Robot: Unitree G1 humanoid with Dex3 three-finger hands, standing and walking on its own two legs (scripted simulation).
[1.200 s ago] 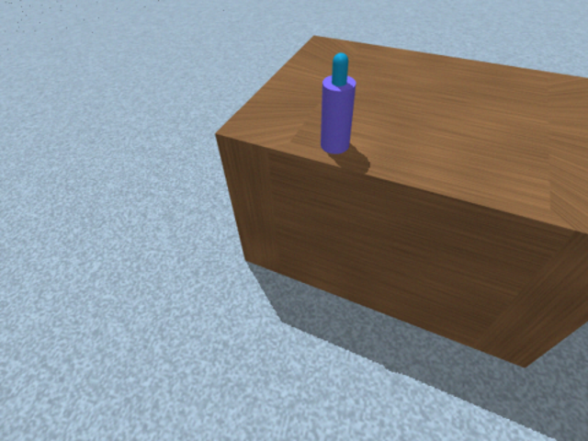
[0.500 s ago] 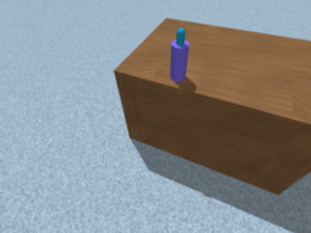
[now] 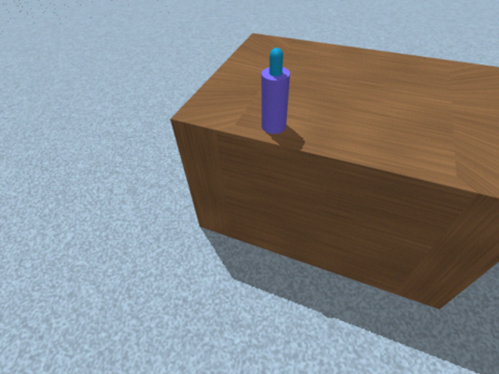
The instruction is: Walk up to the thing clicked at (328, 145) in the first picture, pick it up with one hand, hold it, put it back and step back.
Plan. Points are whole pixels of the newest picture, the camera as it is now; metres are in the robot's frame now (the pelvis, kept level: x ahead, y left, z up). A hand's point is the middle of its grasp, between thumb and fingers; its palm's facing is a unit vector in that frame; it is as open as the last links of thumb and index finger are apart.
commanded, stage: walk up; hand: left
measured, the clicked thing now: (275, 91) +0.84 -0.04 +0.00
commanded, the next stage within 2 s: none
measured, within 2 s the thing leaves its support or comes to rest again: neither
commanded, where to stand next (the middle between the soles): +0.41 -0.03 m, yaw -23 degrees
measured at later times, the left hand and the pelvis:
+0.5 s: hand (147, 348) +0.20 +0.22 -0.14, palm faces -0.18 -0.90 -0.41, open 7.4 cm; pelvis +0.14 -0.05 -0.01, yaw -12 degrees
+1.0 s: hand (178, 211) +0.51 +0.22 -0.14, palm faces -0.36 -0.82 -0.45, open 7.4 cm; pelvis +0.33 -0.01 -0.02, yaw -19 degrees
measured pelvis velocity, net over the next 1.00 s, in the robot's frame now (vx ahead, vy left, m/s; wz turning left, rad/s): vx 0.33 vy -0.01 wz -0.33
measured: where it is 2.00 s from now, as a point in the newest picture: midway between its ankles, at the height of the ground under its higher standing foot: (262, 340)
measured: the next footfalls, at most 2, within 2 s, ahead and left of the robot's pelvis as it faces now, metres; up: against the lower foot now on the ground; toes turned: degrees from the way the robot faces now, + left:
right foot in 0.20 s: +0.14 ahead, -0.17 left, +0.00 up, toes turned -9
left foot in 0.64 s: +0.37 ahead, +0.09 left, +0.00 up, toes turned -10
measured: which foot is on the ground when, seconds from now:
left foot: down 0.00-0.20, up 0.22-0.62, down 0.64-1.00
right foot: up 0.00-0.18, down 0.20-0.66, up 0.68-1.00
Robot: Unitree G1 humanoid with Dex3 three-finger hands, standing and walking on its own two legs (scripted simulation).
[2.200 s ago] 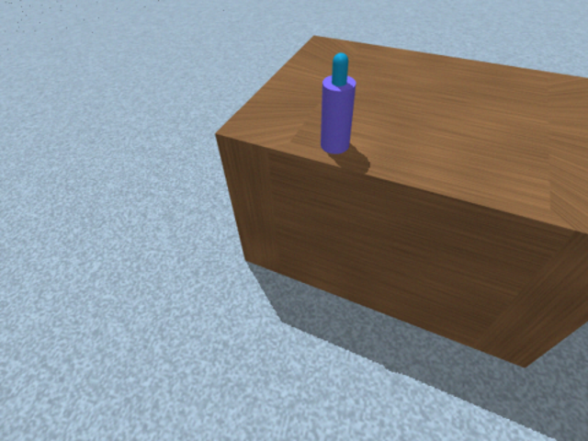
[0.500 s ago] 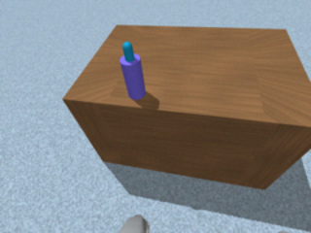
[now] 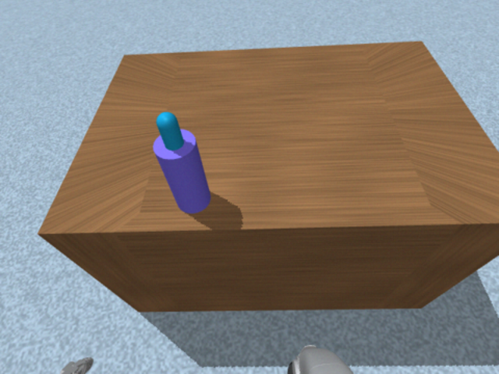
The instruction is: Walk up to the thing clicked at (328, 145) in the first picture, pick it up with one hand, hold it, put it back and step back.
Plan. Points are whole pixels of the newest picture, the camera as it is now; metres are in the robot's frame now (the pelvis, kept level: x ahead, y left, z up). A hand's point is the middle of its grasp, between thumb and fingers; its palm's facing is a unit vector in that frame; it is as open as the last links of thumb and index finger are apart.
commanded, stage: walk up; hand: left
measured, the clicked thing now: (181, 163) +0.49 +0.14 +0.02
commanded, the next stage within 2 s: stand in 1.48 s
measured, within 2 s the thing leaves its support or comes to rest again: neither
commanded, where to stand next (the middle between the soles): +0.09 +0.01 m, yaw -4 degrees
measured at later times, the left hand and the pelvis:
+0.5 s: hand out of the picture +0.15 +0.28 -0.16, palm faces -0.10 -0.92 -0.38, open 7.4 cm; pelvis +0.02 +0.02 -0.01, yaw -5 degrees
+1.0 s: hand out of the picture +0.13 +0.27 -0.13, palm faces -0.10 -0.94 -0.32, open 7.4 cm; pelvis +0.02 +0.03 +0.02, yaw -6 degrees
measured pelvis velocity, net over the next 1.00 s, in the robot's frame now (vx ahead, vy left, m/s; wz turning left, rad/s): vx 0.02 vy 0.03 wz -0.11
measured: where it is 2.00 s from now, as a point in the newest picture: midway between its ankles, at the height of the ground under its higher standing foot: outside the picture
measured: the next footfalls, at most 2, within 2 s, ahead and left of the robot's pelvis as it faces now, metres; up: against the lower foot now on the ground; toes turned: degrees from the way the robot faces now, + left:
right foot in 0.02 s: +0.08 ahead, -0.10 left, +0.00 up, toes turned -4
left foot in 0.26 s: +0.07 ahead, +0.17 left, +0.00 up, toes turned -2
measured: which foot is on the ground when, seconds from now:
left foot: down 0.00-0.04, up 0.06-0.24, down 0.26-1.00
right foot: up 0.00-0.00, down 0.02-1.00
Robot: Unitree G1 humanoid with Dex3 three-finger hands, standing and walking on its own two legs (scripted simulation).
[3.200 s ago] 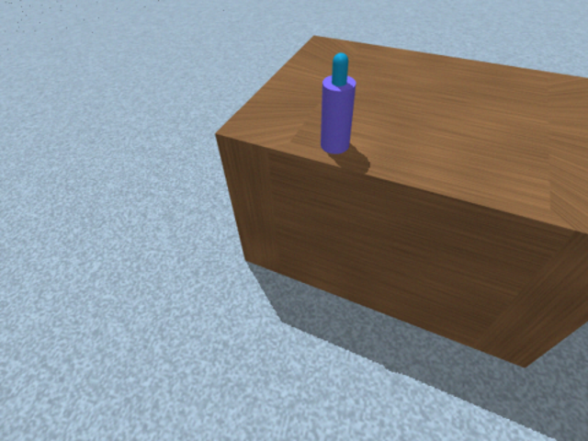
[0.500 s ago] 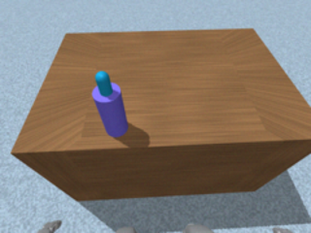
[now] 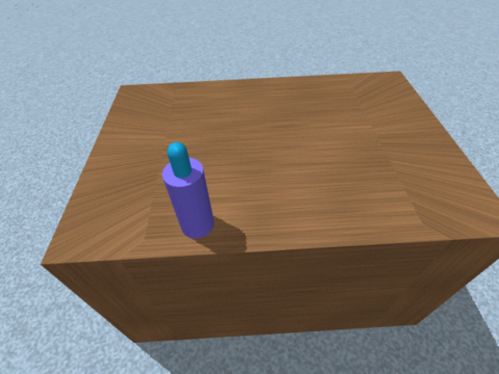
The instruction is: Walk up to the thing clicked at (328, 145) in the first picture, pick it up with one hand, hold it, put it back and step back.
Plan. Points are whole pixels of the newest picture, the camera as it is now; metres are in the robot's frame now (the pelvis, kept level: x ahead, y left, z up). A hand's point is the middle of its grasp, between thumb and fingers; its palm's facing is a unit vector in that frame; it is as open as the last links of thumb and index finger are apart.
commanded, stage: walk up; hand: left
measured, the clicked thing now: (188, 190) +0.46 +0.16 +0.00
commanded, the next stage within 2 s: stand in 0.48 s
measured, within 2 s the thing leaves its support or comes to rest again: neither
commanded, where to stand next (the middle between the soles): +0.07 -0.01 m, yaw +2 degrees
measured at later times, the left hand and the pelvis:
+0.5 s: hand out of the picture +0.09 +0.25 -0.15, palm faces -0.01 -0.95 -0.32, open 7.4 cm; pelvis +0.01 +0.01 +0.00, yaw +0 degrees
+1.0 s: hand out of the picture +0.09 +0.26 -0.15, palm faces +0.00 -0.94 -0.35, open 7.4 cm; pelvis +0.02 +0.01 +0.00, yaw +1 degrees
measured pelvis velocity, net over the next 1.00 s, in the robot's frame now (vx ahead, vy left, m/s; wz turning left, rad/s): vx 0.02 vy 0.01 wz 0.02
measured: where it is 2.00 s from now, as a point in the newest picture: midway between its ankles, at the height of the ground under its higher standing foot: outside the picture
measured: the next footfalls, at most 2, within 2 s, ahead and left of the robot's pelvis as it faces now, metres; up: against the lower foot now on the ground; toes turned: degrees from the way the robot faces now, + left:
none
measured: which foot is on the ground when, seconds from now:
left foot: down 0.00-1.00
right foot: down 0.00-1.00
